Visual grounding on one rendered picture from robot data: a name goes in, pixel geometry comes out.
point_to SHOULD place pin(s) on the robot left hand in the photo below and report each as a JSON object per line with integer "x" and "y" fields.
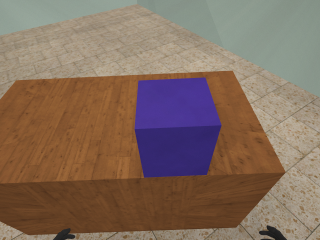
{"x": 63, "y": 235}

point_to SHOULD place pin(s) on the pedestal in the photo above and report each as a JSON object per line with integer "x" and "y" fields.
{"x": 69, "y": 158}

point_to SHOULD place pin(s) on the robot right hand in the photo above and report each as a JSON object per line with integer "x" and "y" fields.
{"x": 272, "y": 232}

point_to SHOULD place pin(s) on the carton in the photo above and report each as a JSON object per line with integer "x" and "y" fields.
{"x": 176, "y": 127}

